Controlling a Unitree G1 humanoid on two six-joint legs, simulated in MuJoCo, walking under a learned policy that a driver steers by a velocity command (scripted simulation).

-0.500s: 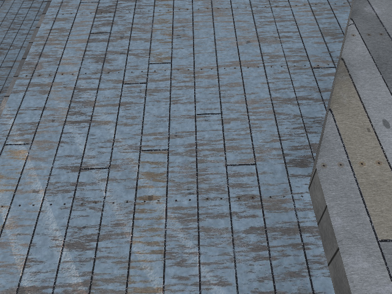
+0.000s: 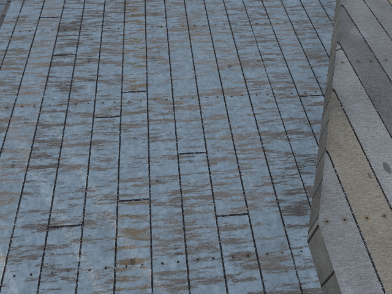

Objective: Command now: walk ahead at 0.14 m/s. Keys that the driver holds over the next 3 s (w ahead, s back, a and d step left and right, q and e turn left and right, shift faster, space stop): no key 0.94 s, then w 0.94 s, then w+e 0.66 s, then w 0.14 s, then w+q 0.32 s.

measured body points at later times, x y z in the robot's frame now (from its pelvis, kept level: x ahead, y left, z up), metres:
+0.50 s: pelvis +0.08 -0.01 -0.01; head +0.09 -0.01 +0.44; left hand +0.07 +0.20 -0.17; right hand +0.06 -0.22 -0.17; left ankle -0.01 +0.04 -0.75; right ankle +0.10 -0.10 -0.75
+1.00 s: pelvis +0.08 -0.01 -0.01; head +0.07 -0.01 +0.44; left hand +0.03 +0.18 -0.17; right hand +0.01 -0.20 -0.17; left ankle -0.01 +0.04 -0.75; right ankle +0.10 -0.10 -0.75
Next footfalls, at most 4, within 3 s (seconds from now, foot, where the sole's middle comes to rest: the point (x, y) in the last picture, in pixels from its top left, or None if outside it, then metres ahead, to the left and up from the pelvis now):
0.14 right None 0.14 -0.10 -0.78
1.36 right None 0.34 -0.14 -0.78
1.92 left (174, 239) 0.66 0.07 -0.78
2.48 right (224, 179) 0.91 -0.14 -0.78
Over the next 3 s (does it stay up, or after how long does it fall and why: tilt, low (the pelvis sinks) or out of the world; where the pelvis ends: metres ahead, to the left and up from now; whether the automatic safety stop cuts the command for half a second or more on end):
stays up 1.05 -0.13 -0.02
